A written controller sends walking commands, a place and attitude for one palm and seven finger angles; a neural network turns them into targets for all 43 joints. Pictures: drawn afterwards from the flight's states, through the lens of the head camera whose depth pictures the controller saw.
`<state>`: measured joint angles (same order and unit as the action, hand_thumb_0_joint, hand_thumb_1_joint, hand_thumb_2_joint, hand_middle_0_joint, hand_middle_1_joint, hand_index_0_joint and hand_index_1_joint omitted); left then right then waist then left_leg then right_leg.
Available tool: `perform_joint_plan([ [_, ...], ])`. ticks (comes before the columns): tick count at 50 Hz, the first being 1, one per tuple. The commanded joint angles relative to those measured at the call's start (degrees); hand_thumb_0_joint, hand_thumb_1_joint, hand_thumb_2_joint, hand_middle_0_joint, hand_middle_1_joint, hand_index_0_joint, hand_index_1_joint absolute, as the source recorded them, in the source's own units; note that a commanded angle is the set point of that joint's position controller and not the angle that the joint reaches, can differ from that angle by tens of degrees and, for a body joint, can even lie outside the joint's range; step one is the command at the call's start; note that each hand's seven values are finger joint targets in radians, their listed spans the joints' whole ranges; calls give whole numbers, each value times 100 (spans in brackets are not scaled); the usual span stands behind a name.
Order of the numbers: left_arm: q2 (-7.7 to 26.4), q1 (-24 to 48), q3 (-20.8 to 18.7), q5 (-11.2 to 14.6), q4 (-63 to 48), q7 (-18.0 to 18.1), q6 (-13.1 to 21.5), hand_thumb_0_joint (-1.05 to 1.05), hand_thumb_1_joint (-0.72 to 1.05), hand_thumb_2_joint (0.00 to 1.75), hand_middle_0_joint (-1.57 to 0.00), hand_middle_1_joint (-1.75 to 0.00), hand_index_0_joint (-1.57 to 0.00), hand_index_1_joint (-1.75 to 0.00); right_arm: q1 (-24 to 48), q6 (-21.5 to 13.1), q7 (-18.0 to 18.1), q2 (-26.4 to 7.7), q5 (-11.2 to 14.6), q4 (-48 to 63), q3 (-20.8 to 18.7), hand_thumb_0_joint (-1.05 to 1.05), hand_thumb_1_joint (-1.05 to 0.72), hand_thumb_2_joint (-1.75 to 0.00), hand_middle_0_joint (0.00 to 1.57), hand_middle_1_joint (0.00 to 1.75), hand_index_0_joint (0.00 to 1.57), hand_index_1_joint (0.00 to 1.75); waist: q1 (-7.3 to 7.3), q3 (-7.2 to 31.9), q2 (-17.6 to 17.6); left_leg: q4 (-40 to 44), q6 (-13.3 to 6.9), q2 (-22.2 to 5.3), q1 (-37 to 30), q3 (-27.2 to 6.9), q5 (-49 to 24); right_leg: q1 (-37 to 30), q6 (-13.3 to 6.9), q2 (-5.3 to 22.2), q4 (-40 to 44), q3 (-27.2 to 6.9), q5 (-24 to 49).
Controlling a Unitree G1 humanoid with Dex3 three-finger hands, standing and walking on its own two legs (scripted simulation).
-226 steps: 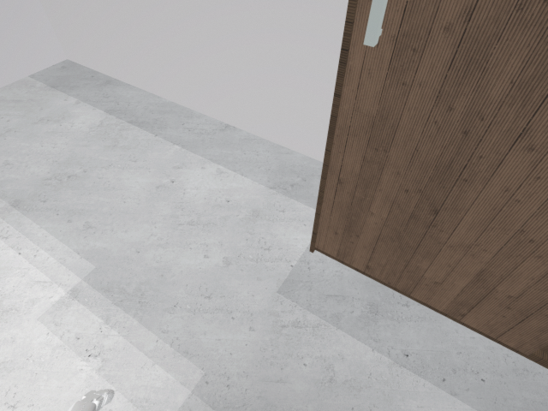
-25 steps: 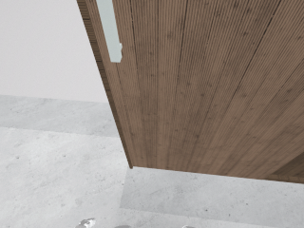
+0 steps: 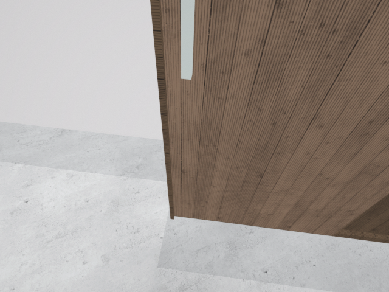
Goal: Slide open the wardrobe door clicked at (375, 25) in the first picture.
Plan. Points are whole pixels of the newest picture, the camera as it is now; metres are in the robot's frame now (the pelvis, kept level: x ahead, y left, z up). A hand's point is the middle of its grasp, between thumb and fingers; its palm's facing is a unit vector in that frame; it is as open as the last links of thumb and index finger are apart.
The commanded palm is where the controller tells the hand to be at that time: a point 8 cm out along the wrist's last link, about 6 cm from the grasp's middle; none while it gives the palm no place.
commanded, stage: come to a stop and stand still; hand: left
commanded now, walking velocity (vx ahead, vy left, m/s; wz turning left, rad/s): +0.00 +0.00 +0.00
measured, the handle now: (188, 28) +0.56 +0.06 +0.27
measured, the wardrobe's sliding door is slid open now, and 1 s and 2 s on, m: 0.00 0.00 0.00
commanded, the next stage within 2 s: look again from close up in 0.70 s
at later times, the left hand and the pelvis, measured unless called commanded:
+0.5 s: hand out of the picture -0.07 +0.12 -0.18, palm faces +0.04 -0.99 -0.14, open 7.4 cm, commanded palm none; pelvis -0.04 -0.03 +0.00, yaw +0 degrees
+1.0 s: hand out of the picture -0.03 +0.16 -0.19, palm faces +0.06 -0.98 -0.18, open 7.4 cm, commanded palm none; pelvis -0.03 +0.00 -0.01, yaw +1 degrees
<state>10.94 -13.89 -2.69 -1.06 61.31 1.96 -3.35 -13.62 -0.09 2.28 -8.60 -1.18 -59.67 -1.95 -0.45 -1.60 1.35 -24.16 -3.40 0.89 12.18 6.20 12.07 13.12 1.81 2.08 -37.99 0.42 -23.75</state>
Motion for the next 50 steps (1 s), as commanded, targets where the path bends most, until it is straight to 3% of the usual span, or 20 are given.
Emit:
perform_joint_plan([
  [1,218,-473,43,38,-24,35,241,0,90,90,-20,-30,-20,-30,-380,-51,4,-708,81,-33,-131,0,-90,-90,20,30,20,30,-12,453,-602,416,-156,-1193,-568,-1187,-1676,-545,-79,146,1918,25,1277],
  [2,339,-481,46,28,45,60,285,0,90,90,-20,-30,-20,-30,-374,-60,-19,-548,116,-47,-106,0,-90,-90,20,30,20,30,49,339,-258,352,70,-991,-186,-1006,-1139,-786,-194,440,2008,-339,1629],
  [3,385,-404,70,31,56,64,321,0,90,90,-20,-30,-20,-30,-289,-57,-36,-459,127,-36,-60,0,-90,-90,20,30,20,30,95,108,6,371,216,-790,-112,-824,-751,-539,-329,707,2003,-583,1829],
  [4,430,-317,90,42,57,64,340,0,90,90,-20,-30,-20,-30,-330,-59,-66,-406,122,-81,-34,0,-90,-90,20,30,20,30,132,52,-43,456,258,-717,-138,-791,-563,-421,-398,840,1999,-531,1836],
  [6,328,-307,118,47,132,56,395,0,90,90,-20,-30,-20,-30,-347,-30,-67,-442,63,-214,-8,0,-90,-90,20,30,20,30,152,-44,665,407,283,-678,-459,-665,-660,-84,-411,655,1998,-540,1736],
  [8,243,-274,166,59,141,56,378,0,90,90,-20,-30,-20,-30,-455,-22,-71,-501,64,-322,-3,0,-90,-90,20,30,20,30,175,-302,597,563,259,-712,-532,-701,-341,226,-352,561,2135,-475,973],
  [12,203,-449,174,51,205,59,344,0,90,90,-20,-30,-20,-30,-526,33,-81,-429,56,-481,38,0,-90,-90,20,30,20,30,139,-731,206,663,263,-663,-284,-703,259,571,-335,486,2323,-526,116],
  [18,158,-662,141,55,229,51,326,0,90,90,-20,-30,-20,-30,-754,79,-70,-286,23,-595,47,0,-90,-90,20,30,20,30,117,-792,-26,577,269,-607,5,-693,618,702,-374,438,2388,-573,-438],
  [23,33,-768,140,63,251,51,354,0,90,90,-20,-30,-20,-30,-929,39,-42,-176,21,-628,51,0,-90,-90,20,30,20,30,123,-518,-160,536,263,-641,14,-727,498,534,-411,410,2278,-561,-159],
  [32,-149,-955,176,60,375,65,396,0,90,90,-20,-30,-20,-30,-1004,-23,-5,-105,46,-671,57,0,-90,-90,20,30,20,30,92,-445,-130,588,243,-732,-4,-790,283,388,-394,350,2133,-483,398],
  [33,115,-1291,266,-78,365,223,569,0,90,90,-20,-30,-20,-30,-174,-116,-122,-382,45,-186,111,0,-90,-90,20,30,20,30,-226,-807,-91,-701,434,-599,645,-595,200,460,-373,598,2259,-773,1524],
  [34,299,-1099,210,-76,277,204,707,0,90,90,-20,-30,-20,-30,-358,-146,-161,-200,59,66,168,0,-90,-90,20,30,20,30,161,-425,48,-659,458,-567,383,-589,68,347,-523,1040,2166,-864,2536],
  [35,275,-980,188,-45,119,182,708,0,90,90,-20,-30,-20,-30,-775,-150,-132,-5,18,-37,169,0,-90,-90,20,30,20,30,207,52,147,-566,378,-450,153,-603,169,-9,-592,974,1898,-707,2398],
  [37,169,-893,196,16,30,176,701,0,90,90,-20,-30,-20,-30,-936,-182,-123,-170,20,-41,155,0,-90,-90,20,30,20,30,211,513,453,-493,305,-455,73,-646,-409,-240,-612,699,1646,-510,2209],
  [39,101,-868,204,13,-85,162,634,0,90,90,-20,-30,-20,-30,-857,-206,-101,-241,19,17,146,0,-90,-90,20,30,20,30,165,321,-242,-359,237,-578,25,-727,-761,-35,-572,493,1441,-360,1723],
  [42,91,-973,205,-4,-164,134,531,0,90,90,-20,-30,-20,-30,-690,-159,-79,-361,31,129,125,0,-90,-90,20,30,20,30,93,-281,-216,-156,147,-675,480,-929,-364,265,-524,333,1389,-281,1046],
  [44,97,-1000,207,-26,-212,123,508,0,90,90,-20,-30,-20,-30,-681,-144,-86,-409,24,162,121,0,-90,-90,20,30,20,30,77,-445,-64,-42,109,-694,584,-1005,-183,342,-511,295,1379,-224,921],
  [48,158,-999,181,-23,-360,102,453,0,90,90,-20,-30,-20,-30,-602,-155,-86,-577,13,273,89,0,-90,-90,20,30,20,30,48,-378,-160,216,62,-743,655,-1154,122,228,-462,244,1284,-159,908],
  [50,209,-1039,168,-25,-404,90,449,0,90,90,-20,-30,-20,-30,-511,-180,-87,-619,14,306,92,0,-90,-90,20,30,20,30,2,-215,-399,283,36,-774,596,-1176,-3,76,-440,257,1264,-110,1077],
])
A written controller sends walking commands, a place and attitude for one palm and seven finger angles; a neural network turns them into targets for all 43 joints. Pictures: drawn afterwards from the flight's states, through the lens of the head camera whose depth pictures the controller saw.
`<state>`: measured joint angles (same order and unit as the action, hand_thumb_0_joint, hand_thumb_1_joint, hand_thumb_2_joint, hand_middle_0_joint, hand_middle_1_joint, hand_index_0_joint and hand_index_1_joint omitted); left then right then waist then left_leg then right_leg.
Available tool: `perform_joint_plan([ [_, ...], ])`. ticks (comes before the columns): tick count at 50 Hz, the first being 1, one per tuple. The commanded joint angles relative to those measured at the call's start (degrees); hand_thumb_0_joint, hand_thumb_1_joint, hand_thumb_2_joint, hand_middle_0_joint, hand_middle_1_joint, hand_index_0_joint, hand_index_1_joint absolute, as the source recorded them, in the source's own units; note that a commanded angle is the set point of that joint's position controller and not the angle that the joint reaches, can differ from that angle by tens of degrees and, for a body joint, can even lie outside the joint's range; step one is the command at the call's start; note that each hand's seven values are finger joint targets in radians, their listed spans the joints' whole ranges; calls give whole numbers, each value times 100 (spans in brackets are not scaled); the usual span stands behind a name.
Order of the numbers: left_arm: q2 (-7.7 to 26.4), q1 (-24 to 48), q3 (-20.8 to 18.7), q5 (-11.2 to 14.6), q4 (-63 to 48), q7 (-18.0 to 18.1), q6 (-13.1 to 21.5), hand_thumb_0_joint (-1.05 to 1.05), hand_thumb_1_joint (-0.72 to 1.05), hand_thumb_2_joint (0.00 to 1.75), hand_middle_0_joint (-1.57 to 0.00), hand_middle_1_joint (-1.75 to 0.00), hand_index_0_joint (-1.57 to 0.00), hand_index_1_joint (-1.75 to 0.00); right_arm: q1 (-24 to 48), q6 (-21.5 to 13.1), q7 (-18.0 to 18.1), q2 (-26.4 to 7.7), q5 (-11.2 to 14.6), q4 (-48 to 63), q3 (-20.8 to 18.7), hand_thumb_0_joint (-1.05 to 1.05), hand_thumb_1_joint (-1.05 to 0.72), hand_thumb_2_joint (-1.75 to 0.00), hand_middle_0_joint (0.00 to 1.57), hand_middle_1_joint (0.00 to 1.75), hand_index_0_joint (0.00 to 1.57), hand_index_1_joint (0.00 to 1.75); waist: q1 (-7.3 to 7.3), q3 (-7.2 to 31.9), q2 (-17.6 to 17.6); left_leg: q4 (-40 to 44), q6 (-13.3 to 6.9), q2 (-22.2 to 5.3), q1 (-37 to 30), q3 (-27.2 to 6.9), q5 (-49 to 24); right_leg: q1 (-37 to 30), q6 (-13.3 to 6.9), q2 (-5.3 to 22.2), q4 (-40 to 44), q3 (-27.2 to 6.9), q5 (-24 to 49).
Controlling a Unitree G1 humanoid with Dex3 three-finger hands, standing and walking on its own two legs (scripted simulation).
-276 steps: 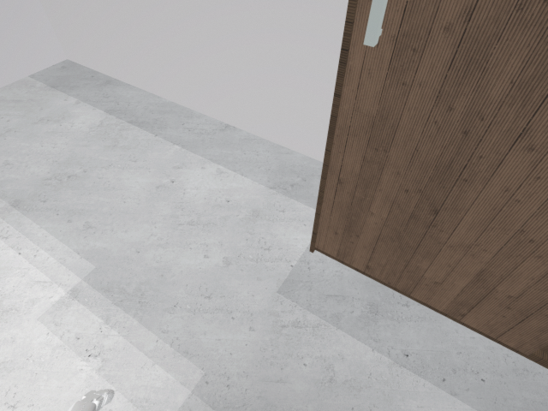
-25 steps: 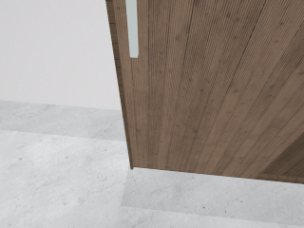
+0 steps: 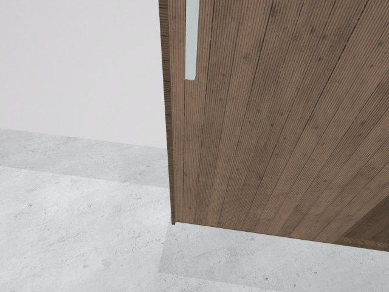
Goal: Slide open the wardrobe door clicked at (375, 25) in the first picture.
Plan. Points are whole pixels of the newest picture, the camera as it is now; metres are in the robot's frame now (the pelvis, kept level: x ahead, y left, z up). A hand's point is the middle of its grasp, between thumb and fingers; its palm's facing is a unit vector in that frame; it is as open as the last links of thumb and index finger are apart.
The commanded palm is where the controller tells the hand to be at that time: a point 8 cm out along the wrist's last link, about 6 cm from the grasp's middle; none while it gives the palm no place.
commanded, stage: look again from close up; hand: left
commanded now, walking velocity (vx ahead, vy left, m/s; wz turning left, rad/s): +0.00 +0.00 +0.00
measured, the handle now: (192, 32) +0.59 +0.05 +0.28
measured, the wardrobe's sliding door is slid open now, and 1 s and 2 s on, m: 0.00 0.00 0.00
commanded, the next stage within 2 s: none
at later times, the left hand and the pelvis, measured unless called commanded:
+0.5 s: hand out of the picture -0.04 +0.18 -0.17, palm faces +0.03 -0.98 -0.17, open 7.4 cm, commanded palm none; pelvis -0.01 +0.01 +0.01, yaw +0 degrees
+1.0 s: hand out of the picture -0.06 +0.15 -0.17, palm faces +0.04 -0.99 -0.14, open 7.4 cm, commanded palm none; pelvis -0.03 +0.00 +0.01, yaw +0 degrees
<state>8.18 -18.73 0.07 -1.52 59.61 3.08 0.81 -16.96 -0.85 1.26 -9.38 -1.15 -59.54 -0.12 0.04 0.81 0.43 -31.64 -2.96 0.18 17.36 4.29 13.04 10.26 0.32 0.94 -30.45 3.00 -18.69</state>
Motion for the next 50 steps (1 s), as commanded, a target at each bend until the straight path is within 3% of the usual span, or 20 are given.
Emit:
perform_joint_plan([
  [1,523,-549,-103,23,-243,-31,27,0,90,90,-20,-30,-20,-30,-134,-97,12,-569,12,312,-101,0,-90,-90,20,30,20,30,-50,-442,-253,1057,-4,-701,84,-986,-3,350,-281,375,532,-375,557],
  [5,590,-494,-104,17,-314,-55,24,0,90,90,-20,-30,-20,-30,-77,-114,7,-670,14,363,-112,0,-90,-90,20,30,20,30,-34,-310,-71,1073,2,-694,-51,-946,-125,303,-263,411,613,-404,665],
  [8,614,-490,-100,15,-339,-73,-3,0,90,90,-20,-30,-20,-30,-14,-96,-5,-716,16,357,-127,0,-90,-90,20,30,20,30,-35,-381,-177,1285,8,-728,7,-1009,326,338,-242,402,657,-382,519],
  [20,660,-670,-82,2,-195,-88,6,0,90,90,-20,-30,-20,-30,0,-86,-22,-794,38,221,-138,0,-90,-90,20,30,20,30,-46,-348,-163,1560,7,-738,-20,-1082,648,229,-218,450,809,-351,532],
  [33,498,-898,-48,8,30,-72,27,0,90,90,-20,-30,-20,-30,-176,-29,-25,-614,46,-9,-132,0,-90,-90,20,30,20,30,-25,-549,-19,1584,63,-677,-1,-978,897,474,-237,466,1026,-479,171],
  [40,456,-926,-52,15,63,-62,47,0,90,90,-20,-30,-20,-30,-295,-28,-18,-497,45,-92,-115,0,-90,-90,20,30,20,30,-14,-568,76,1452,90,-622,9,-913,689,530,-266,487,1107,-549,68],
  [50,338,-978,-66,17,77,-59,41,0,90,90,-20,-30,-20,-30,-439,-14,-4,-379,33,-153,-115,0,-90,-90,20,30,20,30,-18,-647,-39,1472,99,-630,121,-942,820,617,-283,453,1103,-549,-60],
])
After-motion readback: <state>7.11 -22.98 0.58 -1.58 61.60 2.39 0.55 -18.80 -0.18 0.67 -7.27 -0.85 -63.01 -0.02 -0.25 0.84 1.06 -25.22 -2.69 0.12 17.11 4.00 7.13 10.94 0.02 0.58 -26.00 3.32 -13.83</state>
